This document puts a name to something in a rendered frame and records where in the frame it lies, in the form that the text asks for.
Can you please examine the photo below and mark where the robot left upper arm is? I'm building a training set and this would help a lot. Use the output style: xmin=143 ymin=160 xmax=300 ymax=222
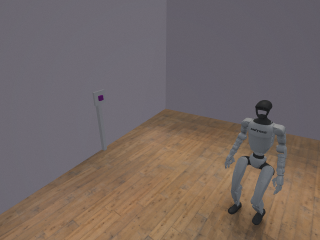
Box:
xmin=273 ymin=123 xmax=286 ymax=153

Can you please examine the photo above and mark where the robot left forearm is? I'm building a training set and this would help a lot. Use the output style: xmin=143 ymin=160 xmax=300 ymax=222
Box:
xmin=276 ymin=146 xmax=287 ymax=176

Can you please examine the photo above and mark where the left robot foot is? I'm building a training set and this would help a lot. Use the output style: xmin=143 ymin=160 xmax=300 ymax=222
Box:
xmin=252 ymin=208 xmax=266 ymax=225

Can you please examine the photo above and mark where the left robot hand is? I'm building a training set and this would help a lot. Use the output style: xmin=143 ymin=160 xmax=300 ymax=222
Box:
xmin=272 ymin=175 xmax=284 ymax=195

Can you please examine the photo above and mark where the robot right forearm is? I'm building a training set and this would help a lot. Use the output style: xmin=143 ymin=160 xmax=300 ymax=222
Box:
xmin=229 ymin=133 xmax=243 ymax=155

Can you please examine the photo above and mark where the right robot hand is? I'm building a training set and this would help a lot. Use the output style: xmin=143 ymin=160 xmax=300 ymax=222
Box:
xmin=224 ymin=153 xmax=235 ymax=169

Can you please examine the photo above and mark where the robot right upper arm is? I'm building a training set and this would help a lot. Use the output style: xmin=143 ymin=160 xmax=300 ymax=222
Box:
xmin=238 ymin=117 xmax=252 ymax=141

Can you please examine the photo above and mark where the robot head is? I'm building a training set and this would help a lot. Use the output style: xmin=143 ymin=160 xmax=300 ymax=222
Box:
xmin=253 ymin=100 xmax=273 ymax=125

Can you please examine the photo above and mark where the panel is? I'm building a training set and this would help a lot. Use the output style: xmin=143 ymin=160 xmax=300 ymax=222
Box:
xmin=92 ymin=89 xmax=107 ymax=151

